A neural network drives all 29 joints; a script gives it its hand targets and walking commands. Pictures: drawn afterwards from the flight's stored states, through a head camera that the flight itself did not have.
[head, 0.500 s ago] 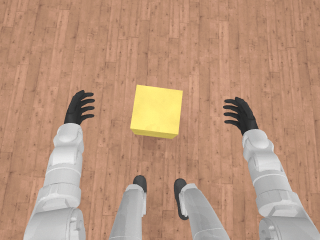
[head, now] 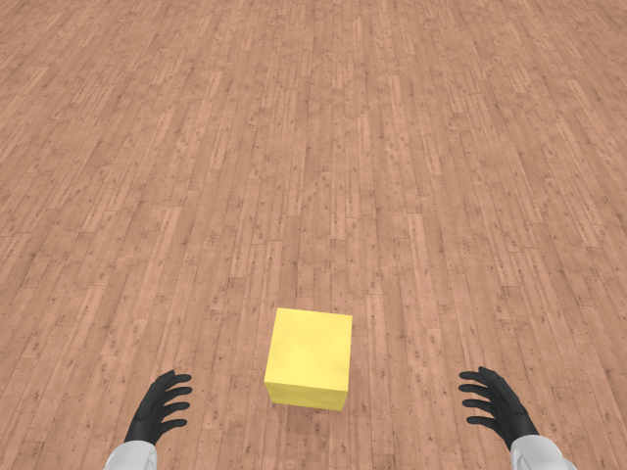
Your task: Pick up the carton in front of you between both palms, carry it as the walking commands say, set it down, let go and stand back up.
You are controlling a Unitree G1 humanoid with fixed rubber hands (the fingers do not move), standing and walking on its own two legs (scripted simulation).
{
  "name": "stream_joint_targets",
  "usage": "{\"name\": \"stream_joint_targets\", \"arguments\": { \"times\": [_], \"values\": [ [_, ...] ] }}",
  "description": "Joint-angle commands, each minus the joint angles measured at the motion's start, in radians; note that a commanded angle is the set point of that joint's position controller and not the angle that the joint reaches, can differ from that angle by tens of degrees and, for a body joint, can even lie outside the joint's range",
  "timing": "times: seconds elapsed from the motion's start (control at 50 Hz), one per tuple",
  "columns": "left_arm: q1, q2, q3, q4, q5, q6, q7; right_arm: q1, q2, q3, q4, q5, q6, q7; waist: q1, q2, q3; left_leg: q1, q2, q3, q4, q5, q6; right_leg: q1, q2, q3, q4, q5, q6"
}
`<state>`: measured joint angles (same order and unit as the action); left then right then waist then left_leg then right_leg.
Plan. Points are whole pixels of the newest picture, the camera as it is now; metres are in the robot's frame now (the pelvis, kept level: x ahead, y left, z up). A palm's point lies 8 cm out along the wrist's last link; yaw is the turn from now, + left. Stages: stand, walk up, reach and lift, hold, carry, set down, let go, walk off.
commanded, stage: let go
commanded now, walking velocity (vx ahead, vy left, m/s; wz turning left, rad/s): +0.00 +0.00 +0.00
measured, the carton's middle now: (310, 361) +0.44 +0.01 -0.65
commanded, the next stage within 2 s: stand in 0.46 s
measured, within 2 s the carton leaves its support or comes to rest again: neither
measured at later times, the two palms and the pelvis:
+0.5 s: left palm out of the picture +0.14 +0.24 -0.08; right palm (522, 433) +0.16 -0.24 -0.06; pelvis -0.01 +0.00 +0.00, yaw +0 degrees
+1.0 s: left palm out of the picture +0.11 +0.28 -0.09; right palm out of the picture +0.12 -0.27 -0.10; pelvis +0.00 +0.00 +0.00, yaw +0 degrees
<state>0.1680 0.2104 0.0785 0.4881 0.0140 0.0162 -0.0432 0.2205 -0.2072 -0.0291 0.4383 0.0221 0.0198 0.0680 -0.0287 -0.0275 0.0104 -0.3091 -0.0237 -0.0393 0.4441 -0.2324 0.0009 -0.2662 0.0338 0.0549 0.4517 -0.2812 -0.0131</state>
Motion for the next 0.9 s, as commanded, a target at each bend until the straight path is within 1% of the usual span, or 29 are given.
{"name": "stream_joint_targets", "arguments": {
  "times": [0.0, 0.08, 0.14, 0.18, 0.32, 0.34, 0.36, 0.44, 0.46, 0.48, 0.5, 0.54, 0.64, 0.7, 0.88],
  "values": [
    [0.009, 0.086, 0.006, -0.117, -0.004, 0.012, -0.010, -0.029, -0.094, -0.024, -0.097, -0.004, 0.010, 0.005, 0.026, 0.042, -0.094, 0.241, -0.013, 0.013, -0.048, 0.232, -0.012, 0.036, -0.001, -0.026, -0.085, 0.253, 0.038],
    [0.013, 0.092, -0.004, -0.144, -0.008, 0.055, -0.027, -0.036, -0.097, -0.033, -0.097, -0.019, 0.051, 0.006, 0.026, 0.011, -0.002, 0.273, -0.014, 0.025, -0.060, 0.153, -0.010, 0.035, -0.005, -0.029, -0.108, 0.165, 0.032],
    [0.006, 0.098, -0.006, -0.158, -0.010, 0.082, -0.034, -0.038, -0.097, -0.040, -0.095, -0.031, 0.076, 0.002, 0.018, -0.012, 0.037, 0.308, -0.017, 0.030, -0.055, 0.129, -0.009, 0.026, -0.011, -0.031, -0.117, 0.132, 0.026],
    [-0.001, 0.100, -0.006, -0.163, -0.010, 0.096, -0.037, -0.043, -0.095, -0.043, -0.093, -0.037, 0.090, 0.000, 0.014, -0.018, 0.054, 0.324, -0.018, 0.031, -0.050, 0.121, -0.009, 0.025, -0.013, -0.032, -0.118, 0.120, 0.022],
    [0.014, 0.099, 0.000, -0.174, 0.004, 0.121, -0.033, -0.053, -0.090, -0.045, -0.105, -0.042, 0.114, 0.004, 0.023, 0.019, 0.057, 0.322, -0.017, 0.030, -0.045, 0.158, -0.010, 0.086, -0.007, -0.034, -0.099, 0.154, 0.023],
    [0.079, 0.106, 0.005, -0.114, -0.011, 0.085, -0.015, -0.095, -0.113, -0.042, -0.165, -0.050, 0.167, -0.025, 0.045, -0.012, 0.009, 0.358, -0.017, 0.029, -0.028, 0.217, 0.000, 0.081, 0.015, -0.049, -0.068, 0.151, 0.031],
    [0.064, 0.104, -0.002, -0.131, -0.002, 0.078, -0.006, -0.069, -0.105, -0.032, -0.159, -0.051, 0.178, -0.036, 0.043, 0.013, 0.015, 0.344, -0.016, 0.026, -0.018, 0.233, -0.001, 0.085, 0.012, -0.043, -0.061, 0.151, 0.028],
    [0.025, 0.103, -0.019, -0.155, -0.010, 0.078, 0.000, -0.075, -0.095, -0.019, -0.160, -0.047, 0.201, -0.053, 0.031, 0.035, 0.031, 0.328, -0.012, 0.015, -0.021, 0.224, 0.003, 0.051, 0.013, -0.034, -0.054, 0.143, 0.032],
    [0.014, 0.202, 0.033, -0.007, -0.003, 0.046, 0.029, -0.096, -0.217, -0.078, 0.013, -0.021, 0.104, -0.071, 0.040, 0.095, -0.004, 0.172, 0.045, 0.007, 0.017, 0.111, -0.006, 0.023, -0.037, -0.005, -0.025, 0.114, 0.043],
    [0.034, 0.217, 0.037, 0.000, -0.005, 0.026, 0.040, -0.079, -0.208, -0.078, 0.027, -0.029, 0.056, -0.076, 0.032, 0.080, -0.014, 0.165, 0.045, -0.012, 0.016, 0.067, -0.001, 0.045, -0.049, 0.012, -0.023, 0.110, 0.034],
    [0.032, 0.199, 0.034, 0.018, -0.003, 0.013, 0.042, -0.080, -0.181, -0.071, 0.052, -0.036, 0.026, -0.075, 0.031, 0.059, -0.014, 0.151, 0.050, -0.020, 0.010, 0.036, -0.001, 0.027, -0.052, 0.018, -0.031, 0.079, 0.029],
    [0.026, 0.183, 0.033, 0.038, 0.000, -0.009, 0.046, -0.090, -0.173, -0.070, 0.091, -0.039, -0.009, -0.077, 0.033, 0.049, 0.000, 0.139, 0.057, -0.036, -0.001, 0.015, 0.000, 0.011, -0.054, 0.031, -0.041, 0.043, 0.022],
    [0.024, 0.189, 0.031, 0.089, 0.003, -0.029, 0.050, -0.088, -0.189, -0.070, 0.162, -0.044, -0.041, -0.082, 0.032, 0.032, -0.023, 0.154, 0.070, -0.054, 0.017, 0.150, 0.007, 0.031, -0.064, 0.039, -0.028, 0.149, 0.022],
    [0.031, 0.198, 0.030, 0.111, 0.003, -0.035, 0.057, -0.077, -0.200, -0.070, 0.193, -0.045, -0.050, -0.090, 0.031, 0.026, -0.037, 0.166, 0.075, -0.060, 0.026, 0.202, 0.006, 0.047, -0.067, 0.042, -0.022, 0.194, 0.022],
    [0.040, 0.220, 0.021, 0.166, 0.002, -0.038, 0.069, -0.056, -0.215, -0.063, 0.257, -0.044, -0.054, -0.100, 0.034, 0.026, -0.036, 0.163, 0.084, -0.073, 0.025, 0.234, 0.007, 0.082, -0.080, 0.054, -0.021, 0.236, 0.018]
  ]
}}
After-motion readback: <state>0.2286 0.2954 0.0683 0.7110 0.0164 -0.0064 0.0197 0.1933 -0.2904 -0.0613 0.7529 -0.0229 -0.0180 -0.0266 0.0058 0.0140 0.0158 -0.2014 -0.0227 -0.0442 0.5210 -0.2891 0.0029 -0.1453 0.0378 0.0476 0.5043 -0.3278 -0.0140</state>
